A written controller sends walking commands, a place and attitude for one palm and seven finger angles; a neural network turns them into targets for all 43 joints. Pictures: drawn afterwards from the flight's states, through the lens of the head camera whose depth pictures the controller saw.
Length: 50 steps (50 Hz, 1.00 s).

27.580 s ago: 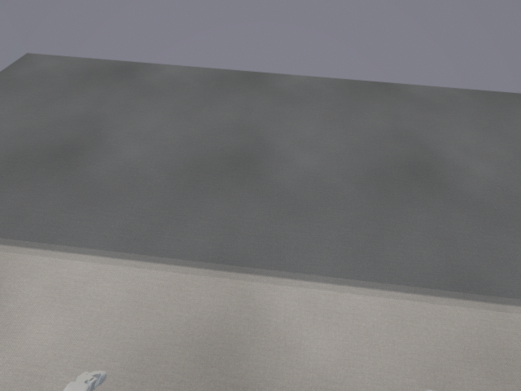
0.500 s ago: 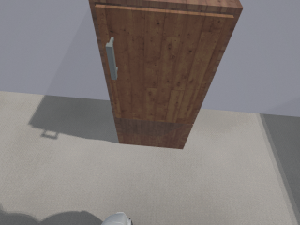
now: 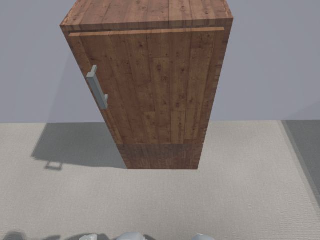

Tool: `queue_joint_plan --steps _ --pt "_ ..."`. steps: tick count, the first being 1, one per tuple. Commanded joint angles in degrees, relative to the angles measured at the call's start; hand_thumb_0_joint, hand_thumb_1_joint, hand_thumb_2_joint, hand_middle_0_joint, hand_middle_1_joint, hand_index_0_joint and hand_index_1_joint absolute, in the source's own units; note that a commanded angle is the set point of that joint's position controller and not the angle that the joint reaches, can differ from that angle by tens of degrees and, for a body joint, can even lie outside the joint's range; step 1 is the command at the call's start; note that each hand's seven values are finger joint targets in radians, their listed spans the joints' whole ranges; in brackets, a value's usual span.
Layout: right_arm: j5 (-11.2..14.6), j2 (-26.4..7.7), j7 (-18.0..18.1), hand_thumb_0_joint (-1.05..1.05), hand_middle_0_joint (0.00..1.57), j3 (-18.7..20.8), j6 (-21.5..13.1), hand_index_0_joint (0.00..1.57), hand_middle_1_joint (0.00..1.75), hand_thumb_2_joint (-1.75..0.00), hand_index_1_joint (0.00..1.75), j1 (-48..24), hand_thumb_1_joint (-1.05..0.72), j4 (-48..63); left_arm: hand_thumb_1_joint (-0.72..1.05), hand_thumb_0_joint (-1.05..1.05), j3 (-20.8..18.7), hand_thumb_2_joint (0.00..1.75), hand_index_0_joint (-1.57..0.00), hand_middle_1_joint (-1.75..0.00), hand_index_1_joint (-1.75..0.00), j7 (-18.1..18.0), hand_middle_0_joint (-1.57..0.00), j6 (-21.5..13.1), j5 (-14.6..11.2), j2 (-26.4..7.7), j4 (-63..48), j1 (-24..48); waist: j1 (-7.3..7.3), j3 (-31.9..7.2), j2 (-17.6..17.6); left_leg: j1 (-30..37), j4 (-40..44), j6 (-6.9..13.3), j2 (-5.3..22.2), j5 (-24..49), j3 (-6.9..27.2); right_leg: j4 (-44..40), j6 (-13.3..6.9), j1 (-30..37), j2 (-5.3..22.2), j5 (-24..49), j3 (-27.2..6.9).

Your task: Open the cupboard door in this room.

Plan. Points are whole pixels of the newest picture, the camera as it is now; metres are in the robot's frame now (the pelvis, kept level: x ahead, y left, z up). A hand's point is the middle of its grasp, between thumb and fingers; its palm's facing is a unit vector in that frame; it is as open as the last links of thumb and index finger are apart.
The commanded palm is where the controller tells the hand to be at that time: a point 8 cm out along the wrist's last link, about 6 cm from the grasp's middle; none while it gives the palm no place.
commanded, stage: come to a stop and stand still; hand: left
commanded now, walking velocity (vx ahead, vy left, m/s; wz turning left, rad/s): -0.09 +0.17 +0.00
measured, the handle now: (99, 88) +0.56 +0.23 +0.03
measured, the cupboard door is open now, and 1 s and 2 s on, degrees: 0 0 0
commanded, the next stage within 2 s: look again from close up in 1.22 s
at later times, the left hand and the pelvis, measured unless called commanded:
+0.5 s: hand out of the picture -0.06 +0.24 -0.16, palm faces +0.06 -0.98 -0.18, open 7.4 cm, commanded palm none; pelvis -0.05 +0.05 +0.02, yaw +0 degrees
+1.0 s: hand out of the picture +0.02 +0.17 -0.16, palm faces +0.03 -0.98 -0.21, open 7.2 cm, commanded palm none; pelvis -0.03 -0.01 +0.01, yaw +1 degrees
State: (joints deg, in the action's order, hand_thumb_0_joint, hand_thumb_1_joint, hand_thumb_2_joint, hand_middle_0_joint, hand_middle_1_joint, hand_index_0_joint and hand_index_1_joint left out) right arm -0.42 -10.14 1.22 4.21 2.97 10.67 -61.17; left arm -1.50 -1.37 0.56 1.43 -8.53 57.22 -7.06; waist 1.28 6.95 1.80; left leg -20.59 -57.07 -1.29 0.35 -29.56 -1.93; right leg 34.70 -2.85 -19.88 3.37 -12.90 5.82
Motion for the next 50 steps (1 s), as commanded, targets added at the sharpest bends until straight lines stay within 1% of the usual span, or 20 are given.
queue_joint_plan --steps 1,9,11,13,14,15,16,17,18,20,23,26,31,34,36,37,39,44,48,50 --pt "-0.02 -4.47 -0.15 0.0 0.2 0.93 0.35 0.2 0.3 -0.9 0.3 5.43 -0.9 1.79 0.9 0.0 -3.3 0.9 -0.2 -0.3 -0.3 -1.42 -0.2 -0.51 -0.46 -11.27 -3.22 -3.67 -1.93 -11.07 -8.38 -4.06 -11.39 -1.15 0.85 3.07 4.57 -13.72 -7.73 10.15 16.22 29.81 -13.36" --pt "-0.11 -3.96 -1.15 0.0 0.2 -0.23 -0.47 0.2 0.3 -0.9 0.3 3.55 -0.9 3.49 0.9 0.0 -4.13 0.9 -0.2 -0.3 -0.3 -0.9 -0.2 0.0 0.68 -13.24 -2.58 -6.07 -4.58 -10.98 -12.48 1.78 11.67 -0.74 0.61 0.47 0.96 -21.29 -6.32 10.46 14.11 -1.46 -17.16" --pt "0.07 -3.42 -1.16 0.0 0.2 -0.52 -1.05 0.2 0.3 -0.9 0.3 6.4 -0.9 2.8 0.9 0.0 -4.07 0.9 -0.2 -0.3 -0.3 -0.66 -0.2 0.06 0.71 -13.61 -2.07 -5.57 -3.46 -10.81 -13.14 5.7 20.19 -0.18 -0.05 1.36 -0.83 -22.47 -5.34 9.14 12.28 -6.59 -16.6" --pt "-0.03 -2.69 -0.96 0.0 0.2 -0.88 -1.7 0.2 0.3 -0.9 0.3 13.14 -0.9 0.41 0.9 0.0 -3.87 0.9 -0.2 -0.3 -0.3 -0.57 -0.2 0.41 0.24 -13.06 -1.56 -3.67 -0.37 -11.21 -12.44 15.57 31.83 0.71 -1.29 8.52 -3.13 -22.29 -1.71 3.49 9.43 -12.41 -13.79" --pt "-0.12 -3.24 -0.74 0.0 0.2 -0.97 -2.04 0.2 0.3 -0.9 0.3 15.89 -0.9 -0.54 0.9 0.0 -3.39 0.9 -0.2 -0.3 -0.3 -0.43 -0.2 0.66 -0.19 -11.88 -1.41 -2.88 0.97 -10.52 -9.72 20.1 37.37 1.18 -0.32 10.64 -1.72 -19.5 0.81 -0.93 7.25 -16.44 -11.5" --pt "-0.73 -6.15 -0.47 0.0 0.2 -0.55 -2.43 0.2 0.3 -0.9 0.3 15.51 -0.9 -0.18 0.9 0.0 -2.71 0.9 -0.2 -0.3 -0.3 -0.19 -0.2 0.9 -0.78 -9.29 -1.57 -3.37 0.77 -8.36 0.18 18.49 44.2 3.21 5.68 2.99 7.47 -12.06 3.23 -6.09 2.81 -18.32 -8.28" --pt "-1.16 -9.56 -0.17 0.0 0.2 -0.01 -2.63 0.2 0.3 -0.9 0.3 11.2 -0.9 1.56 0.9 0.0 -1.94 0.9 -0.2 -0.3 -0.3 0.14 -0.2 0.99 -1.2 -5.8 -1.7 -4.4 -0.05 -3.19 13.92 9.66 52.11 6.08 16.54 -9.16 20.02 0.11 4.67 -8.63 -1.67 -12.83 -3.05" --pt "-1.18 -10.99 0.32 0.0 0.2 -0.23 -2.35 0.2 0.3 -0.9 0.3 5.53 -0.9 3.85 0.9 0.0 -1.91 0.9 -0.2 -0.3 -0.3 0.18 -0.2 1.38 -0.91 -5.49 -1.61 -3.66 -0.78 2.54 14.18 -2.78 56.59 8.05 20.16 -13.76 22.59 6.37 4.3 -5.92 -1.57 -11.44 -5.04" --pt "-1.22 -9.48 0.43 0.0 0.2 -0.93 -2.85 0.2 0.3 -0.9 0.3 1.81 -0.9 4.26 0.9 0.0 -2.28 0.9 -0.2 -0.3 -0.3 0.55 -0.2 1.66 -0.29 -6.45 -0.3 -3.94 -2.04 3.32 13.28 -6.88 57.48 7.93 18.16 -11.68 20.17 10.75 4.27 -2.29 -0.62 -8.31 -7.43" --pt "-1.04 -7.89 0.84 0.0 0.2 -1.43 -3.6 0.2 0.3 -0.9 0.3 0.97 -0.9 4.07 0.9 0.0 -2.53 0.9 -0.2 -0.3 -0.3 1.45 -0.2 1.59 0.15 -6.15 1.61 -8.27 -3.95 3.07 8.13 -0.76 53.31 6.58 13.61 -2.06 12.88 18.94 4.65 -5.49 -2.85 -5.17 -6.33" --pt "-0.73 -7.2 1.34 0.0 0.2 -1.4 -4.59 0.2 0.3 -0.9 0.3 7.5 -0.9 2.0 0.9 0.0 -2.24 0.9 -0.2 -0.3 -0.3 1.93 -0.2 0.38 0.1 -6.02 2.52 -8.38 -1.84 1.41 4.41 13.55 49.8 6.84 12.87 9.75 10.47 21.29 5.34 -14.93 -1.92 -3.65 -6.17" --pt "-0.77 -6.14 1.81 0.0 0.2 -1.26 -5.08 0.2 0.3 -0.9 0.3 13.55 -0.9 -0.27 0.9 0.0 -1.79 0.9 -0.2 -0.3 -0.3 1.9 -0.2 -0.27 -0.17 -5.91 1.63 -5.24 0.61 -0.56 5.2 22.05 46.02 8.68 15.23 27.61 10.84 17.31 5.78 -17.03 -0.27 -5.64 -5.76" --pt "-1.23 -6.41 2.14 0.0 0.2 -0.8 -4.74 0.2 0.3 -0.9 0.3 15.12 -0.9 -2.39 0.9 0.0 -0.62 0.9 -0.2 -0.3 -0.3 1.69 -0.2 -0.88 -0.96 -3.73 1.43 -2.9 2.13 -4.83 8.85 23.35 37.64 9.4 15.32 51.84 8.72 2.1 4.57 -5.93 -0.85 -12.28 -2.73" --pt "-0.45 -5.87 1.99 0.0 0.2 -0.63 -4.55 0.2 0.3 -0.9 0.3 12.39 -0.9 -2.36 0.9 0.0 -0.9 0.9 -0.2 -0.3 -0.3 1.36 -0.2 -1.42 -1.15 -3.95 4.46 -10.35 -1.62 -7.74 6.41 15.9 32.34 5.16 11.25 43.64 5.71 -13.88 4.06 9.4 -1.29 4.71 -1.3" --pt "0.41 -1.0 1.33 0.0 0.2 -1.74 -4.71 0.2 0.3 -0.9 0.3 12.83 -0.9 -1.86 0.9 0.0 -1.29 0.9 -0.2 -0.3 -0.3 0.13 -0.2 -2.08 -0.99 -8.48 6.49 -14.01 -2.17 -11.22 -6.56 2.21 27.98 0.58 5.61 20.2 0.55 -13.41 0.85 24.93 9.85 23.64 -11.73" --pt "0.33 0.32 1.17 0.0 0.2 -2.06 -4.47 0.2 0.3 -0.9 0.3 11.97 -0.9 -1.6 0.9 0.0 -1.27 0.9 -0.2 -0.3 -0.3 -0.08 -0.2 -2.13 -1.1 -9.97 6.83 -13.74 -2.35 -9.27 -10.74 0.22 26.58 -0.25 3.21 6.21 -1.43 -14.21 -2.46 22.91 14.81 26.89 -13.88" --pt "-0.15 0.0 1.43 0.0 0.2 -1.93 -3.15 0.2 0.3 -0.9 0.3 10.9 -0.9 -1.93 0.9 0.0 -1.37 0.9 -0.2 -0.3 -0.3 -0.28 -0.2 -2.33 -1.05 -9.08 6.56 -11.58 -2.24 -6.68 -14.61 3.42 21.41 -0.43 4.09 1.13 0.12 -17.08 -5.29 15.52 13.58 24.72 -14.22" --pt "-0.22 0.81 1.26 0.0 0.2 -2.33 -3.04 0.2 0.3 -0.9 0.3 14.37 -0.9 -5.35 0.9 0.0 -0.28 0.9 -0.2 -0.3 -0.3 -0.62 -0.2 -1.69 -1.51 -5.99 5.68 -5.95 0.37 -4.09 -6.6 11.55 32.42 0.01 5.26 18.93 0.58 -14.6 -2.66 8.14 8.47 13.79 -8.02" --pt "-0.36 -0.7 0.93 0.0 0.2 -2.48 -3.24 0.2 0.3 -0.9 0.3 10.86 -0.9 -5.04 0.9 0.0 -0.23 0.9 -0.2 -0.3 -0.3 -0.45 -0.2 -0.92 -1.27 -5.0 5.24 -6.09 -1.13 0.96 -0.47 9.37 36.44 0.68 7.07 20.26 2.06 -17.63 1.21 5.49 3.58 -1.39 -6.15" --pt "-0.38 -0.48 1.09 0.0 0.2 -2.8 -3.59 0.2 0.3 -0.9 0.3 10.22 -0.9 -4.78 0.9 0.0 -0.1 0.9 -0.2 -0.3 -0.3 -0.41 -0.2 -1.25 -1.32 -5.34 5.82 -7.74 -1.44 0.0 1.4 10.12 36.66 0.8 6.95 24.48 1.55 -16.87 1.29 8.31 3.7 5.51 -6.36"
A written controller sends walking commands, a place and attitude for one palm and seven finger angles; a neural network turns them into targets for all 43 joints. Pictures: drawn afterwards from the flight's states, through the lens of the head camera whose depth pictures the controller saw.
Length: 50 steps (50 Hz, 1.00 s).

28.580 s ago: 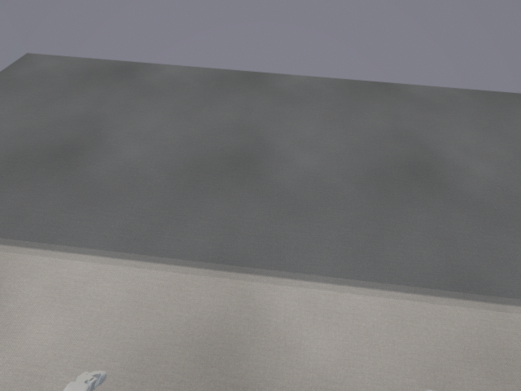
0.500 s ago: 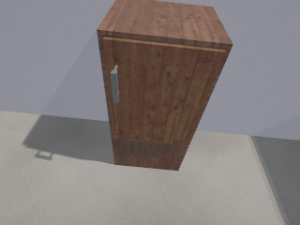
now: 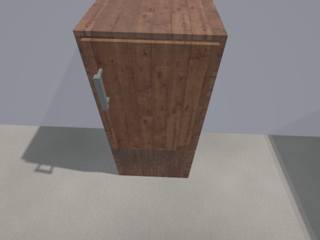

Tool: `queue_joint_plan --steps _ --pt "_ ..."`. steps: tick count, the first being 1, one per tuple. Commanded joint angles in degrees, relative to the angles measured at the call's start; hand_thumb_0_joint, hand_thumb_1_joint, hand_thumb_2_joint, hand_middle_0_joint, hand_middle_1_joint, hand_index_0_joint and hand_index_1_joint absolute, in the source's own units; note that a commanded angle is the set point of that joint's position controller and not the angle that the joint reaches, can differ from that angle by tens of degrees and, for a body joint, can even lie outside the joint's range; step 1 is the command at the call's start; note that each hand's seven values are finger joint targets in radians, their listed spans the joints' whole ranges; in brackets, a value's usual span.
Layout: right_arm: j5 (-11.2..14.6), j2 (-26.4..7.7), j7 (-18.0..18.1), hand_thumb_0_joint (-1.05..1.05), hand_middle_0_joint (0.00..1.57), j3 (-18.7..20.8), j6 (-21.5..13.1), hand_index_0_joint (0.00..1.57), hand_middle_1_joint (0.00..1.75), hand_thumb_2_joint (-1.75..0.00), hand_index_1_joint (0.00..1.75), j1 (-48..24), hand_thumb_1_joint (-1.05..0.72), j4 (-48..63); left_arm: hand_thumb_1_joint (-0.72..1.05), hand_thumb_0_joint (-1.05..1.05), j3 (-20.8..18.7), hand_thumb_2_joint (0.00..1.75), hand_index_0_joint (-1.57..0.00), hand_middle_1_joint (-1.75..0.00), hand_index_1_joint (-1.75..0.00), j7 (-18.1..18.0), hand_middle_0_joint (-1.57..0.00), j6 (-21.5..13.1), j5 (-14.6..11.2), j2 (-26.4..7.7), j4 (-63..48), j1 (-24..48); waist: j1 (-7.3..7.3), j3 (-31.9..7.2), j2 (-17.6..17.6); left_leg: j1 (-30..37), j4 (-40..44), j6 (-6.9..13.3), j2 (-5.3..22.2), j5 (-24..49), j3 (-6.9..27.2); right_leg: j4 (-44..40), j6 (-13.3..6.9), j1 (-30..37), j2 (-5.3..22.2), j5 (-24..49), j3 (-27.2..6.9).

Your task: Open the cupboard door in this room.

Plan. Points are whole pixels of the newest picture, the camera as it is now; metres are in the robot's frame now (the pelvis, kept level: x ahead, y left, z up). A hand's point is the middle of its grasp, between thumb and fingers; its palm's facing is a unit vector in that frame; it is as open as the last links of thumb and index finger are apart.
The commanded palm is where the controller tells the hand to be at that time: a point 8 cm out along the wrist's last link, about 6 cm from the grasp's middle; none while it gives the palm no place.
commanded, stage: come to a stop and stand still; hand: left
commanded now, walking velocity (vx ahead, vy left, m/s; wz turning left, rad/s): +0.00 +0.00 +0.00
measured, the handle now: (103, 90) +0.59 +0.23 +0.02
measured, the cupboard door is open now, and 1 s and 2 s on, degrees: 0 0 0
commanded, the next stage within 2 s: look again from close up in 0.22 s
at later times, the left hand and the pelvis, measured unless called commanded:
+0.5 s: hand out of the picture +0.00 +0.19 -0.18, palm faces +0.04 -0.98 -0.20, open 7.4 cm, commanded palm none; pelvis +0.00 +0.02 +0.00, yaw +1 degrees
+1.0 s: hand out of the picture -0.05 +0.27 -0.17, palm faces -0.01 -0.97 -0.24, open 7.4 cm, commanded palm none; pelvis -0.06 +0.07 +0.00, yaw -1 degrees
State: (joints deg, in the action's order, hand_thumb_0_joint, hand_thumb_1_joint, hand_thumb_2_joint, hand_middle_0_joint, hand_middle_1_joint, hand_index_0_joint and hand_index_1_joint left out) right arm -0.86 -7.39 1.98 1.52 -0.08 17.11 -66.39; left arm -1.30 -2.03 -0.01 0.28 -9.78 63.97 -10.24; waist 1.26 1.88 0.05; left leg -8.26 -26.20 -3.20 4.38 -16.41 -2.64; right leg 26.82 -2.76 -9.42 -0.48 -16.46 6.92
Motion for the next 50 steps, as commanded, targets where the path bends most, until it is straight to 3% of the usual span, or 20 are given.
queue_joint_plan --steps 1,5,10,15,16,17,18,20,21,23,26,28,33,36,44,48,50 --pt "0.17 -3.22 0.41 0.0 0.2 -0.07 -0.5 0.2 0.3 -0.9 0.3 3.64 -0.9 0.51 0.9 0.0 -0.23 0.9 -0.2 -0.3 -0.3 0.19 -0.2 -0.76 -0.16 -4.19 -0.74 -5.36 -1.55 4.74 2.67 -1.65 5.33 2.69 3.02 12.05 1.98 -8.86 1.17 -1.51 7.65 11.57 -7.07" --pt "0.22 -4.1 0.61 0.0 0.2 0.04 -0.53 0.2 0.3 -0.9 0.3 3.22 -0.9 1.06 0.9 0.0 -0.2 0.9 -0.2 -0.3 -0.3 0.01 -0.2 -1.33 -0.26 -4.83 -0.6 -6.65 -1.19 -0.59 0.43 0.97 4.61 2.4 2.85 13.99 1.21 -7.87 1.31 2.61 8.45 21.01 -6.98" --pt "0.33 -4.91 0.76 0.0 0.2 -0.02 -0.55 0.2 0.3 -0.9 0.3 2.17 -0.9 1.47 0.9 0.0 0.11 0.9 -0.2 -0.3 -0.3 -0.16 -0.2 -1.52 -0.13 -4.59 -0.25 -7.74 -1.09 -1.24 -1.13 3.04 4.84 2.45 3.07 15.55 1.0 -7.53 1.35 2.65 8.64 25.03 -6.73" --pt "0.39 -5.06 0.83 0.0 0.2 -0.16 -0.47 0.2 0.3 -0.9 0.3 1.62 -0.9 1.37 0.9 0.0 0.36 0.9 -0.2 -0.3 -0.3 -0.26 -0.2 -1.46 -0.06 -4.15 0.27 -8.77 -1.02 0.97 -0.45 3.19 5.66 2.51 3.12 14.38 0.8 -8.1 1.25 1.17 8.23 22.28 -7.06" --pt "-0.06 -10.8 -0.04 0.0 0.2 0.17 -0.68 0.2 0.3 -0.9 0.3 -1.28 -0.9 8.15 0.9 0.0 0.23 0.9 -0.2 -0.3 -0.3 -0.46 -0.2 -2.33 1.57 -13.26 -4.09 -10.65 -0.32 6.66 -6.17 -2.93 0.31 3.25 -0.02 15.18 2.61 -5.55 2.33 -0.38 6.95 33.77 -7.1" --pt "-0.57 -9.9 0.36 0.0 0.2 0.87 -1.92 0.2 0.3 -0.9 0.3 0.82 -0.9 9.84 0.9 0.0 -1.34 0.9 -0.2 -0.3 -0.3 -0.65 -0.2 -2.71 1.07 -9.03 -4.49 -11.33 -0.67 -3.97 -1.25 -3.17 -2.77 3.69 0.04 12.7 1.18 -0.21 0.44 5.52 11.03 42.17 -10.3" --pt "-0.47 -9.28 1.04 0.0 0.2 1.81 -2.16 0.2 0.3 -0.9 0.3 1.34 -0.9 9.24 0.9 0.0 -2.36 0.9 -0.2 -0.3 -0.3 -0.64 -0.2 -2.7 1.19 -10.89 -4.91 -10.24 -0.26 -9.38 -0.4 -4.42 -3.9 4.04 -1.33 10.39 0.64 1.76 -0.78 10.55 11.93 51.68 -10.78" --pt "0.08 -8.01 1.15 0.0 0.2 1.25 -2.01 0.2 0.3 -0.9 0.3 0.99 -0.9 10.07 0.9 0.0 -1.83 0.9 -0.2 -0.3 -0.3 -0.64 -0.2 -2.49 0.97 -8.87 -5.79 -12.16 -1.25 -10.95 -1.74 -6.17 -5.03 4.13 -1.61 6.44 0.78 1.34 -2.54 11.56 12.43 47.78 -10.77" --pt "-0.03 -6.73 0.88 0.0 0.2 0.78 -1.55 0.2 0.3 -0.9 0.3 1.16 -0.9 10.64 0.9 0.0 -1.32 0.9 -0.2 -0.3 -0.3 -0.59 -0.2 -2.02 1.09 -7.77 -6.03 -12.08 -1.06 -9.04 -4.86 -6.48 -4.67 4.48 -1.89 5.5 0.36 0.81 -2.39 9.92 11.84 44.18 -9.99" --pt "-0.02 -7.92 0.85 0.0 0.2 1.35 -1.05 0.2 0.3 -0.9 0.3 1.04 -0.9 10.76 0.9 0.0 -1.47 0.9 -0.2 -0.3 -0.3 -0.49 -0.2 -1.38 1.21 -7.36 -6.94 -10.37 -0.46 -3.71 -6.75 -5.83 -3.58 4.72 -0.91 6.75 0.94 -0.97 -2.01 3.28 10.51 31.42 -8.96" --pt "-0.17 -8.7 0.5 0.0 0.2 1.18 -0.92 0.2 0.3 -0.9 0.3 0.8 -0.9 10.71 0.9 0.0 -0.99 0.9 -0.2 -0.3 -0.3 -0.3 -0.2 -0.88 1.08 -6.73 -8.02 -8.83 -0.51 0.66 -1.26 -3.83 -0.95 5.09 1.34 12.77 2.14 -1.49 -0.44 -2.7 7.56 17.93 -6.68" --pt "-0.3 -10.39 0.35 0.0 0.2 1.34 -1.09 0.2 0.3 -0.9 0.3 -0.34 -0.9 10.88 0.9 0.0 -0.94 0.9 -0.2 -0.3 -0.3 -0.14 -0.2 -0.62 1.01 -7.45 -8.24 -8.69 -1.07 2.54 2.8 -5.26 0.55 5.42 2.35 14.11 3.35 -1.21 0.34 -3.66 6.57 12.62 -6.14" --pt "-0.3 -11.51 -0.15 0.0 0.2 0.83 -1.28 0.2 0.3 -0.9 0.3 -1.78 -0.9 11.61 0.9 0.0 -0.56 0.9 -0.2 -0.3 -0.3 0.06 -0.2 -0.47 0.87 -8.21 -8.47 -7.91 -1.5 2.38 2.28 -8.01 4.54 5.65 2.65 6.04 4.92 -3.02 1.31 -1.91 6.3 6.33 -6.67" --pt "-0.3 -12.01 -0.46 0.0 0.2 0.85 -1.34 0.2 0.3 -0.9 0.3 -2.25 -0.9 11.76 0.9 0.0 -0.36 0.9 -0.2 -0.3 -0.3 0.14 -0.2 -0.29 0.99 -8.42 -8.64 -7.38 -1.83 3.18 4.27 -9.8 8.08 5.77 2.98 -0.43 6.25 -3.41 1.79 -1.4 6.06 4.44 -6.41" --pt "-0.18 -13.11 -1.01 0.0 0.2 1.32 -0.94 0.2 0.3 -0.9 0.3 -1.61 -0.9 11.22 0.9 0.0 -0.2 0.9 -0.2 -0.3 -0.3 0.23 -0.2 -0.06 1.29 -8.07 -7.74 -8.77 -2.08 4.75 1.91 -13.19 13.73 5.83 3.72 -12.79 8.46 -3.45 2.74 -1.39 5.76 2.24 -5.82" --pt "-0.14 -12.75 -1.1 0.0 0.2 1.41 -0.59 0.2 0.3 -0.9 0.3 -0.82 -0.9 10.29 0.9 0.0 -0.17 0.9 -0.2 -0.3 -0.3 0.17 -0.2 0.07 1.43 -7.39 -7.04 -10.56 -2.11 4.55 1.88 -13.87 14.59 6.0 3.8 -15.5 8.94 -3.36 2.93 -1.59 5.57 0.8 -5.57" --pt "-0.32 -10.97 -1.21 0.0 0.2 1.09 0.16 0.2 0.3 -0.9 0.3 0.94 -0.9 9.25 0.9 0.0 0.14 0.9 -0.2 -0.3 -0.3 0.23 -0.2 0.47 1.64 -5.0 -6.0 -13.13 -2.0 4.28 1.68 -14.39 15.0 6.13 4.0 -22.15 8.64 -2.66 3.54 -1.98 4.55 -6.01 -4.45"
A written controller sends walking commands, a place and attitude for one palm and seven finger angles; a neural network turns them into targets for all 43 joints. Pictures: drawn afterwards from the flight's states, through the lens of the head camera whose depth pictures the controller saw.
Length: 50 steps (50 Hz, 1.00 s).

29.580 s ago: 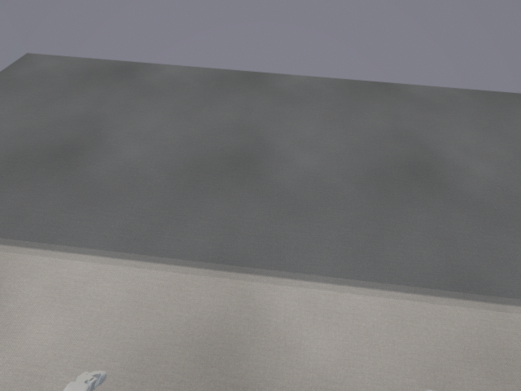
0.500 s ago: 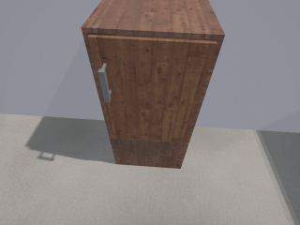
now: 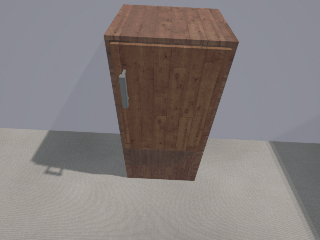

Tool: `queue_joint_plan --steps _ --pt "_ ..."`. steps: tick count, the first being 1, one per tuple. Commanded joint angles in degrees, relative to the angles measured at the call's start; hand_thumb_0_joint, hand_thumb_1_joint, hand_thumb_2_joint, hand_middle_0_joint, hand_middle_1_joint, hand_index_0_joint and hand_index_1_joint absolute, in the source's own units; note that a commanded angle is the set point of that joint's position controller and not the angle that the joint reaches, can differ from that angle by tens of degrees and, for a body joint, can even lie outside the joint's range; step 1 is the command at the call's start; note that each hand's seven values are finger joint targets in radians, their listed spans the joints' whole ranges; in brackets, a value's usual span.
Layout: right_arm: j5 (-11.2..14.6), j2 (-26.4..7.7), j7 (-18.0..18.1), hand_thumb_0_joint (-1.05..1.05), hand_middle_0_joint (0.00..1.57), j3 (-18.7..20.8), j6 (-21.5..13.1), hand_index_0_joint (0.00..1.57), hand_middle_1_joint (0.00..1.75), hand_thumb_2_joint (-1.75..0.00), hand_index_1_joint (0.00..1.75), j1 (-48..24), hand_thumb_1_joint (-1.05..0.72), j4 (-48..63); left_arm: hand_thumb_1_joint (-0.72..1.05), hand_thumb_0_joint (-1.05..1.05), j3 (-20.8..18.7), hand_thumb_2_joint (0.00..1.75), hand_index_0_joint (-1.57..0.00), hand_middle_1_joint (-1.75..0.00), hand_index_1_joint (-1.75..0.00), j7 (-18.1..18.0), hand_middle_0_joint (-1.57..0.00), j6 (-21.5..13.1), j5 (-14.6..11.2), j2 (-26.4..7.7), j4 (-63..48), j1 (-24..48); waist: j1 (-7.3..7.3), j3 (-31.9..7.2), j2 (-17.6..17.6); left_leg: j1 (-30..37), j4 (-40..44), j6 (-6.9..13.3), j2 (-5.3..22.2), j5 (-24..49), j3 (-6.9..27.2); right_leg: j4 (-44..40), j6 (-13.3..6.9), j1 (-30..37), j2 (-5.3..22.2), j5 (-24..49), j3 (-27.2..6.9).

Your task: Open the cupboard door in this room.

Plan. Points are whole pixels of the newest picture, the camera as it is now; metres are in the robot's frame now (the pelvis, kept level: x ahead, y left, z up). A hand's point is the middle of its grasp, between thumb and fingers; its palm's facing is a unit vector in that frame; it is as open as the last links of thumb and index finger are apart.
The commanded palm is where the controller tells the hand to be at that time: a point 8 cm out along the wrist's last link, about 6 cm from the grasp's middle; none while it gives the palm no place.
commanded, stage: shuffle to correct the standing spot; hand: left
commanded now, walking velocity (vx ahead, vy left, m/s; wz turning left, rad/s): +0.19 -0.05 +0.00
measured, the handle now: (125, 89) +0.65 +0.18 +0.02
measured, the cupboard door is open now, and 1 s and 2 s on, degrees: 0 0 0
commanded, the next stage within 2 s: come to a stop and stand still in 0.62 s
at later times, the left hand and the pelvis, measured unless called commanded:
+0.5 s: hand out of the picture -0.02 +0.13 -0.18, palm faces +0.05 -0.99 -0.10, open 7.4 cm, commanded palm none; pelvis +0.04 -0.01 -0.01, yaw -1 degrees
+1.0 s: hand out of the picture +0.16 +0.14 -0.19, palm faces +0.06 -0.98 -0.17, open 7.3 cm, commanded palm none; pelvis +0.14 -0.03 -0.01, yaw +0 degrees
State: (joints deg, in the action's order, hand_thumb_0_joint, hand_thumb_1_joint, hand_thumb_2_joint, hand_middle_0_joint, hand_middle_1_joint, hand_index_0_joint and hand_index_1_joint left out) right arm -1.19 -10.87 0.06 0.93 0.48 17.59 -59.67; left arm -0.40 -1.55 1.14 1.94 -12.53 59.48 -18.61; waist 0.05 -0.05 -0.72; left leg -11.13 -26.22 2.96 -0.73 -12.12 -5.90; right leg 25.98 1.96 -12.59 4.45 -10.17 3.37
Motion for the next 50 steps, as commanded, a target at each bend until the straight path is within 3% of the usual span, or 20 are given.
queue_joint_plan --steps 1,8,14,16,18,19,20,21,25,28,31,33,34,35,36,37,41,43,47,50 --pt "-0.08 -7.79 0.71 0.0 0.2 1.82 -0.02 0.2 0.3 -0.9 0.3 1.11 -0.9 2.32 0.9 0.0 -0.79 0.9 -0.2 -0.3 -0.3 -0.21 -0.2 -0.5 0.17 -2.07 -1.31 -5.48 -0.71 6.07 2.75 -11.67 15.31 0.43 9.5 -29.32 12.43 -0.74 -1.17 0.63 -1.13 -15.11 -0.28" --pt "0.06 -7.03 1.23 0.0 0.2 2.33 0.32 0.2 0.3 -0.9 0.3 1.76 -0.9 1.31 0.9 0.0 -1.54 0.9 -0.2 -0.3 -0.3 0.69 -0.2 -0.64 -0.11 0.08 -0.16 -9.92 -0.99 7.89 3.61 -12.17 11.25 1.33 9.19 -29.77 11.26 -0.31 -2.82 -0.23 -2.1 -15.59 -1.16" --pt "0.19 -0.39 0.8 0.0 0.2 1.37 -0.36 0.2 0.3 -0.9 0.3 3.53 -0.9 1.34 0.9 0.0 -3.43 0.9 -0.2 -0.3 -0.3 -0.39 -0.2 -2.11 -0.94 -3.43 1.03 -12.34 0.06 5.95 -10.55 -12.68 -16.36 -0.43 1.37 -12.59 1.22 -15.53 -10.98 -3.19 10.9 -34.04 -23.65" --pt "0.32 0.27 0.61 0.0 0.2 1.4 -0.92 0.2 0.3 -0.9 0.3 5.08 -0.9 1.06 0.9 0.0 -3.48 0.9 -0.2 -0.3 -0.3 -0.57 -0.2 -2.42 -0.87 -3.14 0.21 -9.69 1.83 4.73 -7.53 -8.09 -14.73 -0.16 2.49 -12.48 1.72 -14.33 -11.33 -7.03 10.77 -31.67 -21.45" --pt "0.37 1.11 0.7 0.0 0.2 1.19 -1.39 0.2 0.3 -0.9 0.3 9.77 -0.9 -0.94 0.9 0.0 -2.93 0.9 -0.2 -0.3 -0.3 -0.27 -0.2 -1.73 -0.62 -1.42 -0.75 -5.82 3.79 6.43 -3.18 3.13 -3.24 -0.41 2.12 -12.97 1.64 -7.44 -8.56 -17.18 5.3 -30.07 -12.41" --pt "0.16 -0.69 1.21 0.0 0.2 1.61 -1.6 0.2 0.3 -0.9 0.3 12.68 -0.9 -1.9 0.9 0.0 -2.52 0.9 -0.2 -0.3 -0.3 0.06 -0.2 -1.41 -0.61 0.56 -1.36 -4.92 4.55 8.34 3.76 5.83 3.98 0.89 6.12 -20.77 9.55 0.92 -6.52 -23.05 0.81 -28.28 -8.79" --pt "-0.29 -4.99 1.9 0.0 0.2 2.78 -1.77 0.2 0.3 -0.9 0.3 15.21 -0.9 -2.21 0.9 0.0 -2.13 0.9 -0.2 -0.3 -0.3 0.52 -0.2 -1.44 -0.83 3.21 -2.47 -4.22 5.39 10.65 14.42 6.27 15.05 4.52 16.6 -32.3 24.28 14.79 -3.61 -28.85 -4.75 -22.08 -0.54" --pt "-0.08 -7.54 2.4 0.0 0.2 3.61 -2.32 0.2 0.3 -0.9 0.3 16.46 -0.9 -2.19 0.9 0.0 -2.33 0.9 -0.2 -0.3 -0.3 0.91 -0.2 -1.65 -0.17 2.78 -4.33 -1.02 5.78 13.28 14.36 5.1 21.31 8.57 23.76 -34.99 32.06 24.69 -3.14 -31.48 -2.54 -16.69 -0.15" --pt "-0.01 -4.02 2.16 0.0 0.2 2.32 -3.82 0.2 0.3 -0.9 0.3 7.9 -0.9 -0.6 0.9 0.0 -2.67 0.9 -0.2 -0.3 -0.3 2.0 -0.2 -1.7 0.09 4.32 -2.82 -3.71 0.5 12.25 4.91 -4.24 20.55 7.98 19.54 -19.33 19.8 29.79 -2.53 -23.04 2.37 -8.1 -2.8" --pt "-0.27 -3.96 2.08 0.0 0.2 2.49 -4.31 0.2 0.3 -0.9 0.3 7.34 -0.9 -0.83 0.9 0.0 -2.28 0.9 -0.2 -0.3 -0.3 2.31 -0.2 -2.07 -0.46 5.88 -3.64 -1.92 0.54 8.26 5.14 -1.91 17.34 7.36 16.32 -6.98 11.57 18.01 -1.54 -15.64 1.61 -6.8 0.87" --pt "-0.42 -3.72 1.99 0.0 0.2 2.79 -3.88 0.2 0.3 -0.9 0.3 9.49 -0.9 -2.19 0.9 0.0 -2.25 0.9 -0.2 -0.3 -0.3 2.04 -0.2 -2.5 -0.6 5.62 -4.31 0.9 1.55 7.72 6.36 -0.8 13.73 6.81 15.77 -2.54 9.79 9.59 -1.53 -10.65 -0.58 -5.55 3.6" --pt "-0.41 -3.57 2.03 0.0 0.2 2.81 -3.43 0.2 0.3 -0.9 0.3 9.02 -0.9 -2.55 0.9 0.0 -2.89 0.9 -0.2 -0.3 -0.3 1.96 -0.2 -2.66 -0.55 4.9 -3.52 -1.69 -0.08 7.13 6.0 -3.59 8.96 5.28 14.66 -3.29 8.27 3.7 -1.81 -3.06 -1.59 -1.98 4.7" --pt "-0.21 -2.76 1.89 0.0 0.2 2.58 -3.26 0.2 0.3 -0.9 0.3 9.12 -0.9 -2.58 0.9 0.0 -3.28 0.9 -0.2 -0.3 -0.3 1.74 -0.2 -3.1 -0.49 3.11 -2.28 -5.57 -1.74 4.98 2.53 -7.16 2.58 3.53 12.14 -4.01 6.3 0.62 -2.63 5.49 -1.76 -1.6 3.46" --pt "0.25 -1.14 1.44 0.0 0.2 2.17 -3.3 0.2 0.3 -0.9 0.3 8.74 -0.9 -2.04 0.9 0.0 -4.02 0.9 -0.2 -0.3 -0.3 1.27 -0.2 -3.8 -0.27 -0.38 -0.33 -11.46 -4.41 1.18 -4.76 -14.41 -9.41 1.15 7.25 -7.07 1.13 -1.84 -5.5 15.73 5.07 -5.5 -5.48" --pt "0.57 1.98 0.78 0.0 0.2 1.53 -3.36 0.2 0.3 -0.9 0.3 9.09 -0.9 -0.18 0.9 0.0 -5.3 0.9 -0.2 -0.3 -0.3 0.42 -0.2 -4.33 -0.4 -6.66 0.49 -16.03 -5.25 -2.77 -17.0 -24.55 -24.16 -1.3 1.14 -19.52 -3.78 -9.28 -11.52 22.82 18.5 -7.85 -23.94" --pt "0.21 0.03 0.75 0.0 0.2 1.77 -2.9 0.2 0.3 -0.9 0.3 3.72 -0.9 1.47 0.9 0.0 -5.51 0.9 -0.2 -0.3 -0.3 -0.1 -0.2 -4.1 -0.98 -7.11 0.69 -17.37 -6.7 -0.71 -11.25 -27.14 -34.68 -0.95 3.16 -23.16 1.33 -12.69 -14.89 19.0 21.09 -6.57 -27.31" --pt "0.39 1.98 0.69 0.0 0.2 1.67 -0.45 0.2 0.3 -0.9 0.3 6.37 -0.9 -0.56 0.9 0.0 -3.39 0.9 -0.2 -0.3 -0.3 -1.22 -0.2 -3.4 -0.42 -1.34 -3.98 1.53 1.7 5.49 -7.2 -13.31 -29.1 -3.11 7.48 -13.02 4.25 -12.38 -11.64 -5.04 14.43 9.12 -8.37" --pt "0.8 3.64 0.75 0.0 0.2 1.09 0.33 0.2 0.3 -0.9 0.3 7.17 -0.9 -0.9 0.9 0.0 -3.29 0.9 -0.2 -0.3 -0.3 -1.36 -0.2 -2.49 -0.05 -2.14 -4.75 2.76 1.82 4.72 -8.72 -7.69 -19.86 -4.06 5.44 -10.15 1.93 -8.88 -10.53 -7.45 11.92 16.5 -3.02" --pt "0.57 0.77 1.16 0.0 0.2 2.15 0.25 0.2 0.3 -0.9 0.3 8.67 -0.9 -0.64 0.9 0.0 -4.28 0.9 -0.2 -0.3 -0.3 -1.12 -0.2 -0.76 -0.93 -3.97 -4.74 1.55 1.61 1.83 -2.58 1.6 -2.74 -4.77 3.41 4.79 -0.09 0.38 -7.44 -7.85 9.06 10.97 -3.31" --pt "-0.06 -6.88 1.7 0.0 0.2 3.29 -0.05 0.2 0.3 -0.9 0.3 2.24 -0.9 3.52 0.9 0.0 -3.43 0.9 -0.2 -0.3 -0.3 -0.9 -0.2 0.16 -1.45 0.16 -5.43 -0.98 -0.87 0.91 14.18 -5.26 6.0 4.05 18.5 26.46 13.96 12.07 -1.19 -3.89 -0.75 -11.84 2.21"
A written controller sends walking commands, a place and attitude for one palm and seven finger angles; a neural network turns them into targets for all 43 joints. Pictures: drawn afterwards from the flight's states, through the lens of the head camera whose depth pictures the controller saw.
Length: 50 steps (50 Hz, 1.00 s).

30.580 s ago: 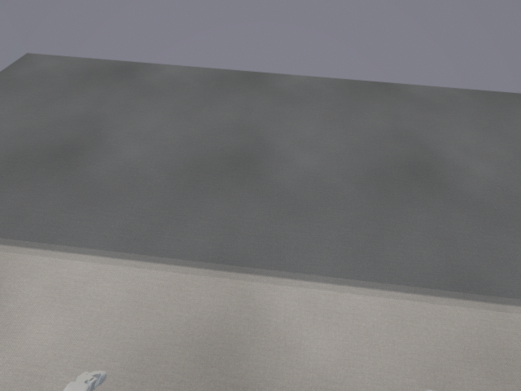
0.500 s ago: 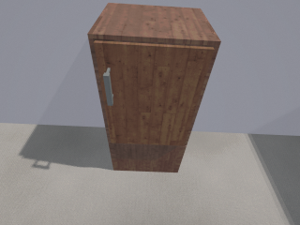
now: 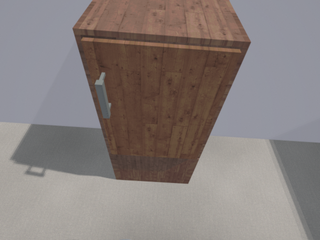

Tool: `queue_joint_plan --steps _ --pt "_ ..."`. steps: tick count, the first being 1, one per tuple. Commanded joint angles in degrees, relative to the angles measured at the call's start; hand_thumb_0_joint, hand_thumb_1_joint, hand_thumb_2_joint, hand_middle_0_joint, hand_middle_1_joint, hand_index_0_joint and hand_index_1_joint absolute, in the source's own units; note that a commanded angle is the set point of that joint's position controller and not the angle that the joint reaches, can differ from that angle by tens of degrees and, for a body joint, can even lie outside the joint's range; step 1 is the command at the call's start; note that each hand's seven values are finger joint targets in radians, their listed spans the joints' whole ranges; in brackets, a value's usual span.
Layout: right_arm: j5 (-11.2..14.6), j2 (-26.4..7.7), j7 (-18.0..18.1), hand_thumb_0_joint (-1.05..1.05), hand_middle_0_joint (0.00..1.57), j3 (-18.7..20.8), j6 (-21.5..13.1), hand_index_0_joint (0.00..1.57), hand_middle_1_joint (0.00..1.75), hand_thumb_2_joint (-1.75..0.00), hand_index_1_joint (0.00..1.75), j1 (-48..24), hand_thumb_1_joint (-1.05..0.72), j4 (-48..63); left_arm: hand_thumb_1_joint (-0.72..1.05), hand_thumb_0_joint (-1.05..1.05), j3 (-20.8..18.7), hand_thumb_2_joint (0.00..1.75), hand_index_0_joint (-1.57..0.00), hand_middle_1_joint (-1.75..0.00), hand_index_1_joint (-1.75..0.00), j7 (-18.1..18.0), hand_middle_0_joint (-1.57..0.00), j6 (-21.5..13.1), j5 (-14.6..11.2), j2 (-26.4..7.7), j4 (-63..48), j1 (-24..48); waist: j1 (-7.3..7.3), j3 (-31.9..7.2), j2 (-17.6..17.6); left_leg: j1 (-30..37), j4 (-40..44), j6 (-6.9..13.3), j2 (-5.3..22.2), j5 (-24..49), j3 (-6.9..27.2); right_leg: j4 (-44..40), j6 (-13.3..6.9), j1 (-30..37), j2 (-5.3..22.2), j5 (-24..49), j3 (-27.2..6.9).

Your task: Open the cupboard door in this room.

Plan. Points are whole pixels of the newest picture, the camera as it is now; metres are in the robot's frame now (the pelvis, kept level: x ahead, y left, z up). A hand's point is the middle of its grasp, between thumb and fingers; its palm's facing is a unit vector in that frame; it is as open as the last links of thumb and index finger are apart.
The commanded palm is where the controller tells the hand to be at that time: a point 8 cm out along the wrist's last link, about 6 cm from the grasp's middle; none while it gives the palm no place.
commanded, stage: come to a stop and stand still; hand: left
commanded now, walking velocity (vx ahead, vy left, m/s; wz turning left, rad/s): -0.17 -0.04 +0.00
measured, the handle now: (104, 96) +0.51 +0.21 +0.04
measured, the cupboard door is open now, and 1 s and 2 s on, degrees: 0 0 0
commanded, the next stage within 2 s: look again from close up in 0.96 s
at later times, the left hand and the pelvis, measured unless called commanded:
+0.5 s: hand out of the picture +0.00 +0.17 -0.17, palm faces +0.01 -0.98 -0.21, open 7.3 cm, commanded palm none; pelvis -0.04 -0.01 +0.00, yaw -1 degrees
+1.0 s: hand out of the picture -0.09 +0.17 -0.16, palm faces +0.01 -0.99 -0.15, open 7.4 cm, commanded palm none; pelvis -0.06 +0.01 +0.02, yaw -2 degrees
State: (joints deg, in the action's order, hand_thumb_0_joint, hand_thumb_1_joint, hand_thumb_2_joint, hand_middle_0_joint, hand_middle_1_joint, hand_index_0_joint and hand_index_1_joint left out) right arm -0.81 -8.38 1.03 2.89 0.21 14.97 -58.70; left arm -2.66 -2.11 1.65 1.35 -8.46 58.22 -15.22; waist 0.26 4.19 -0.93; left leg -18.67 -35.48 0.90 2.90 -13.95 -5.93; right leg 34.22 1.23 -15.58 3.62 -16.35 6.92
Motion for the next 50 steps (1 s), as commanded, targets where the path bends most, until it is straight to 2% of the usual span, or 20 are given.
queue_joint_plan --steps 1,3,6,9,11,12,13,14,15,16,19,21,23,24,25,26,28,32,38,50 --pt "-0.54 -8.93 0.84 0.0 0.2 1.29 0.1 0.2 0.3 -0.9 0.3 2.11 -0.9 3.19 0.9 0.0 -0.93 0.9 -0.2 -0.3 -0.3 -0.53 -0.2 0.02 -0.6 -3.6 -3.87 -4.35 -1.19 -2.32 15.61 0.68 16.89 8.05 15.11 30.31 14.12 10.08 -0.44 -0.66 -0.82 -10.75 -2.46" --pt "-0.7 -8.41 1.33 0.0 0.2 1.16 -0.06 0.2 0.3 -0.9 0.3 0.41 -0.9 3.64 0.9 0.0 -0.84 0.9 -0.2 -0.3 -0.3 -0.35 -0.2 0.35 -0.43 -3.26 -3.32 -3.72 -0.51 -3.3 13.88 5.31 16.04 10.4 15.23 37.11 13.66 16.34 -0.8 -3.99 -0.62 -15.02 -4.73" --pt "-0.74 -9.69 1.52 0.0 0.2 1.72 0.19 0.2 0.3 -0.9 0.3 -0.11 -0.9 3.85 0.9 0.0 -0.35 0.9 -0.2 -0.3 -0.3 -0.24 -0.2 -0.41 -0.28 -2.91 -3.15 -3.52 0.23 -8.07 9.25 15.73 10.95 10.85 14.83 47.69 10.98 12.79 -0.35 -6.69 -1.31 -13.09 -4.44" --pt "-0.51 -10.43 1.51 0.0 0.2 2.18 0.55 0.2 0.3 -0.9 0.3 -0.25 -0.9 3.73 0.9 0.0 -0.37 0.9 -0.2 -0.3 -0.3 -0.2 -0.2 -0.33 -0.3 -2.85 -3.49 -3.74 0.65 -10.37 8.61 16.83 10.51 9.97 14.54 44.41 10.49 6.49 -0.1 -3.44 -1.87 -9.04 -4.05" --pt "-0.24 -10.31 1.3 0.0 0.2 2.23 0.68 0.2 0.3 -0.9 0.3 -1.01 -0.9 3.77 0.9 0.0 -0.39 0.9 -0.2 -0.3 -0.3 -0.09 -0.2 -0.42 0.05 -3.5 -3.43 -5.09 -0.01 -9.94 7.69 13.57 9.31 7.96 13.12 37.2 9.44 -1.97 -0.26 1.47 -1.94 -1.86 -3.64" --pt "-0.08 -9.75 1.17 0.0 0.2 2.2 0.79 0.2 0.3 -0.9 0.3 -1.72 -0.9 3.94 0.9 0.0 -0.47 0.9 -0.2 -0.3 -0.3 -0.14 -0.2 -0.51 0.12 -3.72 -3.38 -6.5 -0.89 -9.92 6.12 11.23 7.69 6.29 11.62 30.44 8.94 -8.3 -0.34 4.72 -1.42 3.99 -4.24" --pt "0.25 -8.11 0.92 0.0 0.2 2.02 0.88 0.2 0.3 -0.9 0.3 -1.89 -0.9 4.25 0.9 0.0 -0.54 0.9 -0.2 -0.3 -0.3 -0.32 -0.2 -0.75 0.43 -5.31 -3.44 -6.72 -0.85 -8.75 0.57 7.0 4.77 3.43 8.06 19.81 6.87 -13.48 -1.25 6.93 1.55 12.47 -8.65" --pt "0.55 -5.07 0.64 0.0 0.2 1.51 1.13 0.2 0.3 -0.9 0.3 -2.26 -0.9 5.04 0.9 0.0 -0.85 0.9 -0.2 -0.3 -0.3 -0.56 -0.2 -1.0 0.76 -8.03 -3.76 -5.44 -0.17 -6.45 -9.17 0.43 2.17 0.33 2.49 4.45 2.15 -14.06 -3.98 7.73 9.12 21.62 -16.22" --pt "0.46 -3.73 0.3 0.0 0.2 1.06 1.68 0.2 0.3 -0.9 0.3 -3.98 -0.9 5.8 0.9 0.0 -0.74 0.9 -0.2 -0.3 -0.3 -0.49 -0.2 -1.22 0.51 -9.56 -4.15 -3.99 -0.37 -3.8 -11.63 -1.6 -0.66 -1.15 -0.78 -8.13 1.58 -15.11 -8.4 4.23 14.45 24.26 -18.32" --pt "0.17 -3.48 0.14 0.0 0.2 0.89 2.17 0.2 0.3 -0.9 0.3 -4.95 -0.9 5.61 0.9 0.0 -0.53 0.9 -0.2 -0.3 -0.3 -0.57 -0.2 -1.5 0.52 -8.87 -4.43 -2.77 -0.48 -4.02 -8.99 -0.45 -5.44 -1.32 -0.52 -11.45 3.36 -15.69 -11.18 2.08 14.75 22.91 -17.8" --pt "0.12 -2.97 -0.03 0.0 0.2 0.76 2.62 0.2 0.3 -0.9 0.3 -4.08 -0.9 3.66 0.9 0.0 -0.28 0.9 -0.2 -0.3 -0.3 -0.56 -0.2 -1.64 0.33 -7.98 -4.76 0.92 0.79 -1.17 -8.25 0.22 -9.77 -1.5 -0.45 -9.61 4.26 -15.94 -11.25 -1.43 11.14 18.24 -14.33" --pt "0.25 -2.57 -0.16 0.0 0.2 0.45 2.28 0.2 0.3 -0.9 0.3 -2.31 -0.9 2.52 0.9 0.0 -0.32 0.9 -0.2 -0.3 -0.3 -0.4 -0.2 -1.7 0.18 -8.24 -4.6 1.06 1.14 -0.6 -5.96 2.24 -3.22 -1.81 -0.25 -7.0 3.53 -14.54 -9.88 -0.88 9.37 16.36 -12.4" --pt "0.17 -2.75 0.01 0.0 0.2 0.12 1.54 0.2 0.3 -0.9 0.3 -0.02 -0.9 1.17 0.9 0.0 -0.2 0.9 -0.2 -0.3 -0.3 -0.17 -0.2 -1.64 -0.26 -8.06 -3.96 0.37 1.4 -1.64 -4.22 8.29 7.55 -1.67 0.3 1.68 3.97 -12.22 -6.93 -2.31 7.39 10.66 -11.66" --pt "0.05 -4.02 0.25 0.0 0.2 -0.05 0.9 0.2 0.3 -0.9 0.3 0.62 -0.9 0.57 0.9 0.0 -0.01 0.9 -0.2 -0.3 -0.3 -0.07 -0.2 -1.57 -0.49 -7.1 -3.6 -0.08 0.96 -1.62 -0.39 9.91 11.61 -0.66 2.82 6.33 7.4 -10.92 -4.83 -3.09 4.93 7.29 -10.56" --pt "-0.22 -5.67 0.47 0.0 0.2 -0.3 0.36 0.2 0.3 -0.9 0.3 -0.45 -0.9 0.52 0.9 0.0 0.18 0.9 -0.2 -0.3 -0.3 0.1 -0.2 -1.46 -0.7 -5.95 -3.22 -0.97 -0.37 -1.53 4.26 7.13 14.56 0.65 5.96 7.85 10.76 -10.75 -2.74 -0.53 2.2 5.29 -8.92" --pt "-0.23 -6.49 0.51 0.0 0.2 -0.32 0.18 0.2 0.3 -0.9 0.3 -1.94 -0.9 0.72 0.9 0.0 0.32 0.9 -0.2 -0.3 -0.3 0.16 -0.2 -1.47 -0.51 -5.44 -2.81 -2.1 -1.53 -1.95 4.22 3.9 15.32 1.31 7.06 5.79 11.64 -12.05 -1.82 3.48 1.52 4.85 -8.53" --pt "-0.14 -5.68 0.34 0.0 0.2 -0.86 0.15 0.2 0.3 -0.9 0.3 -2.72 -0.9 -0.2 0.9 0.0 0.46 0.9 -0.2 -0.3 -0.3 0.07 -0.2 -1.31 -0.45 -5.93 -0.89 -2.32 -1.58 -0.68 6.57 1.08 17.08 0.58 4.85 -0.09 10.67 -12.75 -1.86 5.76 1.94 3.65 -8.79" --pt "-0.08 -5.53 0.29 0.0 0.2 -1.09 -0.02 0.2 0.3 -0.9 0.3 0.1 -0.9 -1.66 0.9 0.0 0.87 0.9 -0.2 -0.3 -0.3 0.19 -0.2 -1.66 -0.48 -5.73 0.86 -3.43 -1.25 -1.89 3.66 1.91 19.05 0.29 4.11 -4.32 10.0 -14.86 -1.95 7.05 2.26 2.44 -8.86" --pt "-0.2 -5.19 0.24 0.0 0.2 -1.06 0.21 0.2 0.3 -0.9 0.3 3.1 -0.9 -3.32 0.9 0.0 1.01 0.9 -0.2 -0.3 -0.3 0.16 -0.2 -1.67 -0.23 -5.08 2.46 -4.87 -0.7 0.91 1.68 0.95 20.46 0.25 3.33 -10.0 9.7 -16.67 -1.67 3.68 2.2 -3.41 -8.88" --pt "0.04 -3.63 0.59 0.0 0.2 -1.23 -0.22 0.2 0.3 -0.9 0.3 6.23 -0.9 -4.37 0.9 0.0 1.45 0.9 -0.2 -0.3 -0.3 -0.18 -0.2 -2.2 -0.12 -2.43 4.63 -9.17 -0.31 1.98 1.13 2.11 19.73 0.6 3.25 -8.01 9.38 -15.9 -1.89 0.86 2.21 -1.46 -9.07"
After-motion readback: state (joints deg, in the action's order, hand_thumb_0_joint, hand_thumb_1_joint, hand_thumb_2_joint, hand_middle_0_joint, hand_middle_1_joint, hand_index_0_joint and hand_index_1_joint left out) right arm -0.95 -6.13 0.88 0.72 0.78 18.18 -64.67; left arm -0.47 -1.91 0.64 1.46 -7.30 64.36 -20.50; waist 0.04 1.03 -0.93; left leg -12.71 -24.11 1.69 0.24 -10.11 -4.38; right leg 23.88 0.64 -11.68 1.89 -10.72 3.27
